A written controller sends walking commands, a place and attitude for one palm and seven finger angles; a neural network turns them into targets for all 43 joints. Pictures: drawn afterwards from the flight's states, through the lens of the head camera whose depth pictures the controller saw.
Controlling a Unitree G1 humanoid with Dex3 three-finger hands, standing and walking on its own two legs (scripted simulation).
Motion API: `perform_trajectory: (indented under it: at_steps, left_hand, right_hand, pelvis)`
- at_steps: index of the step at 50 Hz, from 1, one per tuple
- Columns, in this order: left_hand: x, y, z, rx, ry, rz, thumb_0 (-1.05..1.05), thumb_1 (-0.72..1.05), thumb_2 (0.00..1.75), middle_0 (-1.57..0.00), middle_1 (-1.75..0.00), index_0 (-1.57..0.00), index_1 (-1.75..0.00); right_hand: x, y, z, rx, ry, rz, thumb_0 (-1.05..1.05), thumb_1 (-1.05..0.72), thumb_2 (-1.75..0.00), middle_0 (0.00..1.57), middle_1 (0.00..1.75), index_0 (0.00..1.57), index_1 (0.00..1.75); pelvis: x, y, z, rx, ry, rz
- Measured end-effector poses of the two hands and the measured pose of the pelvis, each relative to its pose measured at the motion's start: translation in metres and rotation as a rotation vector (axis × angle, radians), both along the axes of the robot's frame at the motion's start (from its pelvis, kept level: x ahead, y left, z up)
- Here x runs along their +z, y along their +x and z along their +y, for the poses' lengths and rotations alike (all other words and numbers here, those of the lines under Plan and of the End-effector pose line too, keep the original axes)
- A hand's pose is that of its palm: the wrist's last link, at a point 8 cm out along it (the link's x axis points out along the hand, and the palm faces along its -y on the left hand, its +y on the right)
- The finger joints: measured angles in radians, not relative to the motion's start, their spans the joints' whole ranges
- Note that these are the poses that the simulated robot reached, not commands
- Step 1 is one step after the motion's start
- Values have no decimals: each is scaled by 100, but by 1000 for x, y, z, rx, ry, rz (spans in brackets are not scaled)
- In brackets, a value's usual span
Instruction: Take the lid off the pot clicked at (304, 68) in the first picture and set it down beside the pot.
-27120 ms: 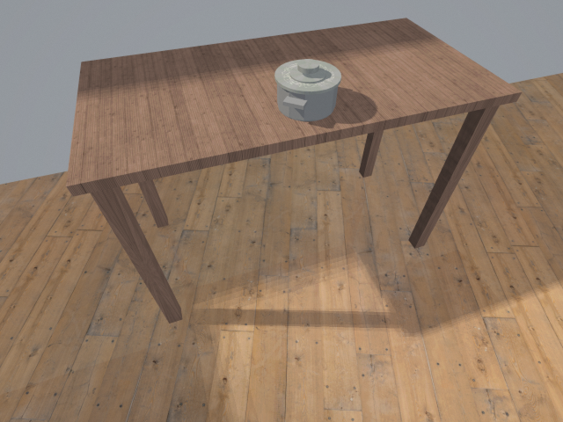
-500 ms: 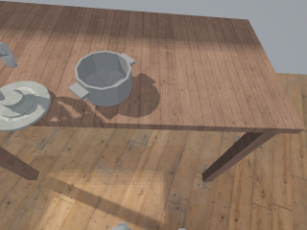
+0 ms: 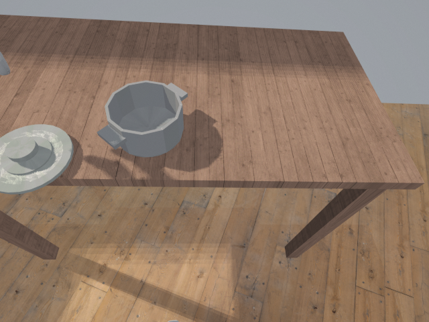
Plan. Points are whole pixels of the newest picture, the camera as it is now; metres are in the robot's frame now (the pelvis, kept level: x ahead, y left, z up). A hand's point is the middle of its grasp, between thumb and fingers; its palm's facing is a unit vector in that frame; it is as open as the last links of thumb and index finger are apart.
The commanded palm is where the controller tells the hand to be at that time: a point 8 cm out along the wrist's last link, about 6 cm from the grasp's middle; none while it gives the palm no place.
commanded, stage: raise the empty hand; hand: left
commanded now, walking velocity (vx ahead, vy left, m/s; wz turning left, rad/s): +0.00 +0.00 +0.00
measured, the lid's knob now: (22, 149) +0.44 +0.36 +0.04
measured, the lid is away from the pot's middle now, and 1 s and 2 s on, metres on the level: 0.24 0.24 0.24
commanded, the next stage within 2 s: draw the hand back to the body in 0.38 s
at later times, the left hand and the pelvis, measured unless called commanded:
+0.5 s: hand out of the picture +0.46 +0.36 +0.21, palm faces -0.32 -0.14 -0.94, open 11.0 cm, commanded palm +0.47 +0.35 +0.27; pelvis +0.01 -0.01 +0.01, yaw +1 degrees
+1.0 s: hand out of the picture +0.41 +0.33 +0.20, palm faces -0.17 -0.24 -0.96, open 11.0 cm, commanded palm +0.38 +0.33 +0.26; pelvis +0.00 -0.02 +0.01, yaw +2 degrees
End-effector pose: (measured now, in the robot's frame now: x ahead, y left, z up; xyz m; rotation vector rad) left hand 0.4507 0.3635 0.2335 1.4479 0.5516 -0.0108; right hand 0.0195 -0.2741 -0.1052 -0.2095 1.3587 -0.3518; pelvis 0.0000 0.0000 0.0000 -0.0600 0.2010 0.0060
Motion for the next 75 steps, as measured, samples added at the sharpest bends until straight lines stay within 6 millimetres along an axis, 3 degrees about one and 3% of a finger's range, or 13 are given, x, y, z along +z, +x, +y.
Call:
perform_trajectory:
  at_steps: [19, 35, 41, 49, 54, 58, 64, 75]
  left_hand:
    - [32, 1, -2, 51, 23, -14, 0, 2, 58, -34, -90, -34, -90]
    - [31, 2, -14, 31, 29, -51, 0, 2, 58, -34, -90, -34, -90]
    - [28, -15, -20, 12, 42, -81, 0, 3, 58, -34, -90, -34, -90]
    - [24, -49, -24, 7, 45, -91, 0, 2, 58, -34, -90, -34, -90]
    - [24, -68, -37, 23, -607, -590, 0, 2, 58, -34, -90, -35, -90]
    - [24, -80, -45, 94, -861, -867, 0, 3, 58, -34, -90, -35, -90]
    - [22, -92, -56, 170, -976, -1021, 0, 8, 60, -32, -86, -33, -86]
    - [19, -121, -72, 180, -954, -1073, 0, 29, 68, -29, -71, -30, -71]
  right_hand:
    - [3, 22, -2, 34, 21, -36, 0, -90, -90, 20, 30, 20, 30]
    - [2, 28, -9, 13, 55, -39, 0, -90, -90, 20, 30, 20, 30]
    - [1, 49, -10, 43, 83, -86, 0, -90, -90, 20, 30, 20, 30]
    - [6, 93, -9, 127, 92, -190, 0, -90, -90, 20, 30, 20, 30]
    - [16, 116, -1, 225, 90, -308, 0, -90, -90, 20, 30, 20, 30]
    - [26, 127, 0, 257, 72, -375, 0, -90, -90, 20, 30, 20, 30]
    - [33, 135, -13, 252, 52, -445, 0, -90, -90, 20, 30, 20, 30]
    - [27, 137, -43, 237, 36, -435, 1, -90, -90, 20, 30, 20, 30]
  pelvis:
    - [6, 3, -3, 8, 10, -17]
    - [8, 9, -12, -2, 23, -20]
    - [9, 9, -17, 4, 26, -35]
    - [10, 5, -23, 25, 29, -67]
    - [15, 3, -29, 18, 40, -127]
    - [17, 8, -38, 7, 45, -158]
    - [20, 15, -47, -5, 48, -191]
    - [22, 24, -61, -10, 58, -209]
